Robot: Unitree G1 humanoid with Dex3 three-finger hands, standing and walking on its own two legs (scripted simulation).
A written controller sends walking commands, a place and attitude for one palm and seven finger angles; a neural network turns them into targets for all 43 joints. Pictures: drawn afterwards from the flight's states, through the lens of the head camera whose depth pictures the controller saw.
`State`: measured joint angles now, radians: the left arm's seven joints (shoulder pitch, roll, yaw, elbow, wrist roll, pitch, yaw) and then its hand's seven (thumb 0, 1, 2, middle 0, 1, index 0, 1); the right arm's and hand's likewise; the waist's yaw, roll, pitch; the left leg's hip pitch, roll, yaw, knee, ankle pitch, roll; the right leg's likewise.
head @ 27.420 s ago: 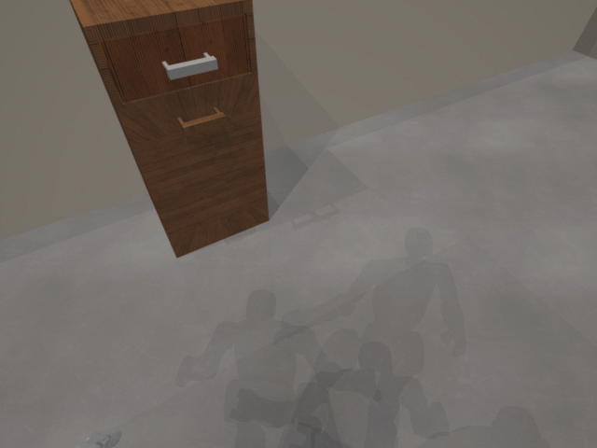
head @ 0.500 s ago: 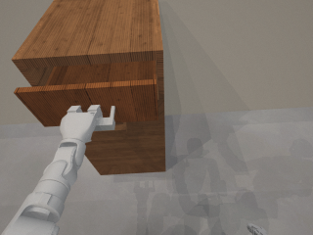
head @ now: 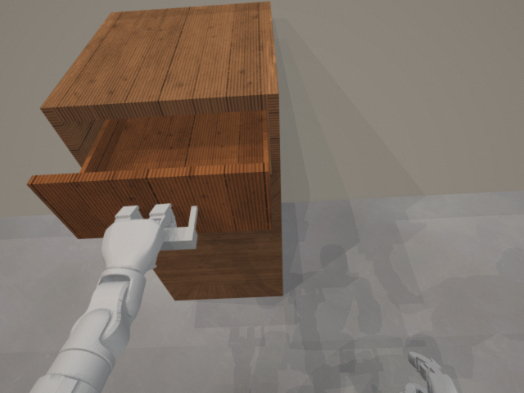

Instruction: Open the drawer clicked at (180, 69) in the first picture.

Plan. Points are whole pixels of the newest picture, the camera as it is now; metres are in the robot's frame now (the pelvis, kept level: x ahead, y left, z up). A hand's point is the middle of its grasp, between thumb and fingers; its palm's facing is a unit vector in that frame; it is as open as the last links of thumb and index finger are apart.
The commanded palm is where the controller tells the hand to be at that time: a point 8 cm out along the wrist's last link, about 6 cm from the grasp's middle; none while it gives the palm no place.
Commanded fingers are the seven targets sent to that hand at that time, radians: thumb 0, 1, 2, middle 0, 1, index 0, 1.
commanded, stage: pull the drawer open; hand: left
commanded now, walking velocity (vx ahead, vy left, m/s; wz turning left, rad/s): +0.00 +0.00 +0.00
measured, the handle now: (157, 226) +0.37 +0.21 +0.04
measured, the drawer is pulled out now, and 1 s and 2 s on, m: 0.16 0.28 0.28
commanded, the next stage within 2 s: open the thumb to release the handle in 1.46 s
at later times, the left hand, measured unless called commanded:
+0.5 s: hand (141, 285) +0.27 +0.21 +0.01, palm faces +0.00 -0.06 -1.00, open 6.0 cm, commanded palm +0.24 +0.23 +0.07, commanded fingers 0.00 0.90 0.90 -0.40 -1.35 -0.40 -1.35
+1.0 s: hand (132, 330) +0.21 +0.21 +0.01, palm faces +0.00 -0.08 -1.00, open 6.1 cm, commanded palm +0.17 +0.22 +0.07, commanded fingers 0.00 0.90 0.90 -0.40 -1.35 -0.40 -1.35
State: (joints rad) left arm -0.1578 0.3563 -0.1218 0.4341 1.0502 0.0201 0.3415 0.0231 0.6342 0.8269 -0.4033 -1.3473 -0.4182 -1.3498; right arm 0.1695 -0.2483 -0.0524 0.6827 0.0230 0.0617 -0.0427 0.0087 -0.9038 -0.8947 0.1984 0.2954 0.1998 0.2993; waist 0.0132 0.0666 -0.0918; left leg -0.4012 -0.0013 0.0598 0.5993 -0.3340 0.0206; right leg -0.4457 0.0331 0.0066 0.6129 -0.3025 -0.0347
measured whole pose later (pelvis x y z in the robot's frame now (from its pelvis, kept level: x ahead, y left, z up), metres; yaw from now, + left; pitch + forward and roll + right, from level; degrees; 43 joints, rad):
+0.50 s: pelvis +0.00 +0.00 +0.00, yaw +0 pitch +5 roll +1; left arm 0.03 0.35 -0.16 0.23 1.05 0.04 0.33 0.03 0.63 0.82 -0.39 -1.35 -0.42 -1.35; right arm 0.12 -0.24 -0.03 0.67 0.01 0.05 -0.04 0.01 -0.90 -0.89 0.20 0.30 0.20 0.30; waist 0.05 0.07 -0.07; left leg -0.35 -0.01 0.05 0.59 -0.33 0.02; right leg -0.40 0.03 0.00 0.62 -0.31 -0.04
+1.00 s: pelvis +0.00 -0.01 +0.00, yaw +0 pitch +5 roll +1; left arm 0.37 0.36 -0.13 -0.06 1.05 0.02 0.36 0.06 0.62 0.81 -0.38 -1.36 -0.42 -1.35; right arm 0.09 -0.24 -0.03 0.64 -0.01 0.05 -0.01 0.01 -0.90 -0.90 0.20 0.30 0.20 0.30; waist 0.07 0.07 -0.06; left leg -0.35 0.00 0.06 0.63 -0.36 0.01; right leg -0.40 0.04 0.01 0.66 -0.34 -0.05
